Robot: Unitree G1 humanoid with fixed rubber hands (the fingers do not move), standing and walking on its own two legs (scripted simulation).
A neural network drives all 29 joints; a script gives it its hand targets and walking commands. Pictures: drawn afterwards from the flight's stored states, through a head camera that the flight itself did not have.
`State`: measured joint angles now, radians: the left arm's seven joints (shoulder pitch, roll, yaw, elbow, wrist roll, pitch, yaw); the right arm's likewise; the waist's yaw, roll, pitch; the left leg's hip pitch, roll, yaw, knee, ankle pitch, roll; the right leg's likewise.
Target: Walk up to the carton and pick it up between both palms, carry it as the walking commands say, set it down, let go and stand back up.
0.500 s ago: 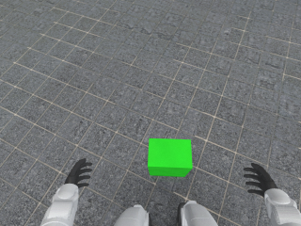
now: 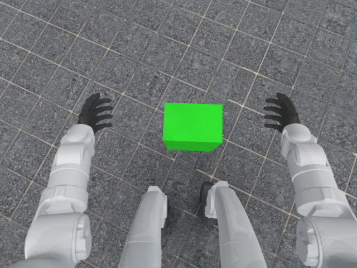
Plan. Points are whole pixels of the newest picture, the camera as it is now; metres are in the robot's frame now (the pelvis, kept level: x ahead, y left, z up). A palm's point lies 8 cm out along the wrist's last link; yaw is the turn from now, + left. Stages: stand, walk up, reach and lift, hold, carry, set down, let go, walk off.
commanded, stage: reach and lift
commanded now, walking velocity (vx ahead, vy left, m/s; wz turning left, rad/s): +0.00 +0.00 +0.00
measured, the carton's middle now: (191, 130) +0.47 -0.02 -0.54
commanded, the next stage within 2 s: none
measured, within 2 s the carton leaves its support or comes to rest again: neither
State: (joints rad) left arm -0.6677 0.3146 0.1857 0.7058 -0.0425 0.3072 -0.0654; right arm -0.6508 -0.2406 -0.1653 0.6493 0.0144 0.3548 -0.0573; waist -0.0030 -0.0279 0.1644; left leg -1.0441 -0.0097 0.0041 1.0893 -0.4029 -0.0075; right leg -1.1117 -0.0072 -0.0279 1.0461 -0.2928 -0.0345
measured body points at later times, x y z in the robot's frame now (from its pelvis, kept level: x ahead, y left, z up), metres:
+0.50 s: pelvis +0.02 +0.01 -0.04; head +0.31 +0.01 +0.30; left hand +0.52 +0.18 -0.15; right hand +0.50 -0.20 -0.15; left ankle +0.06 +0.12 -0.65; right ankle +0.11 -0.10 -0.65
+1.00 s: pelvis -0.01 +0.01 -0.16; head +0.31 +0.01 +0.16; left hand +0.50 +0.19 -0.29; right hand +0.49 -0.20 -0.29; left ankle +0.06 +0.13 -0.65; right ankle +0.10 -0.11 -0.65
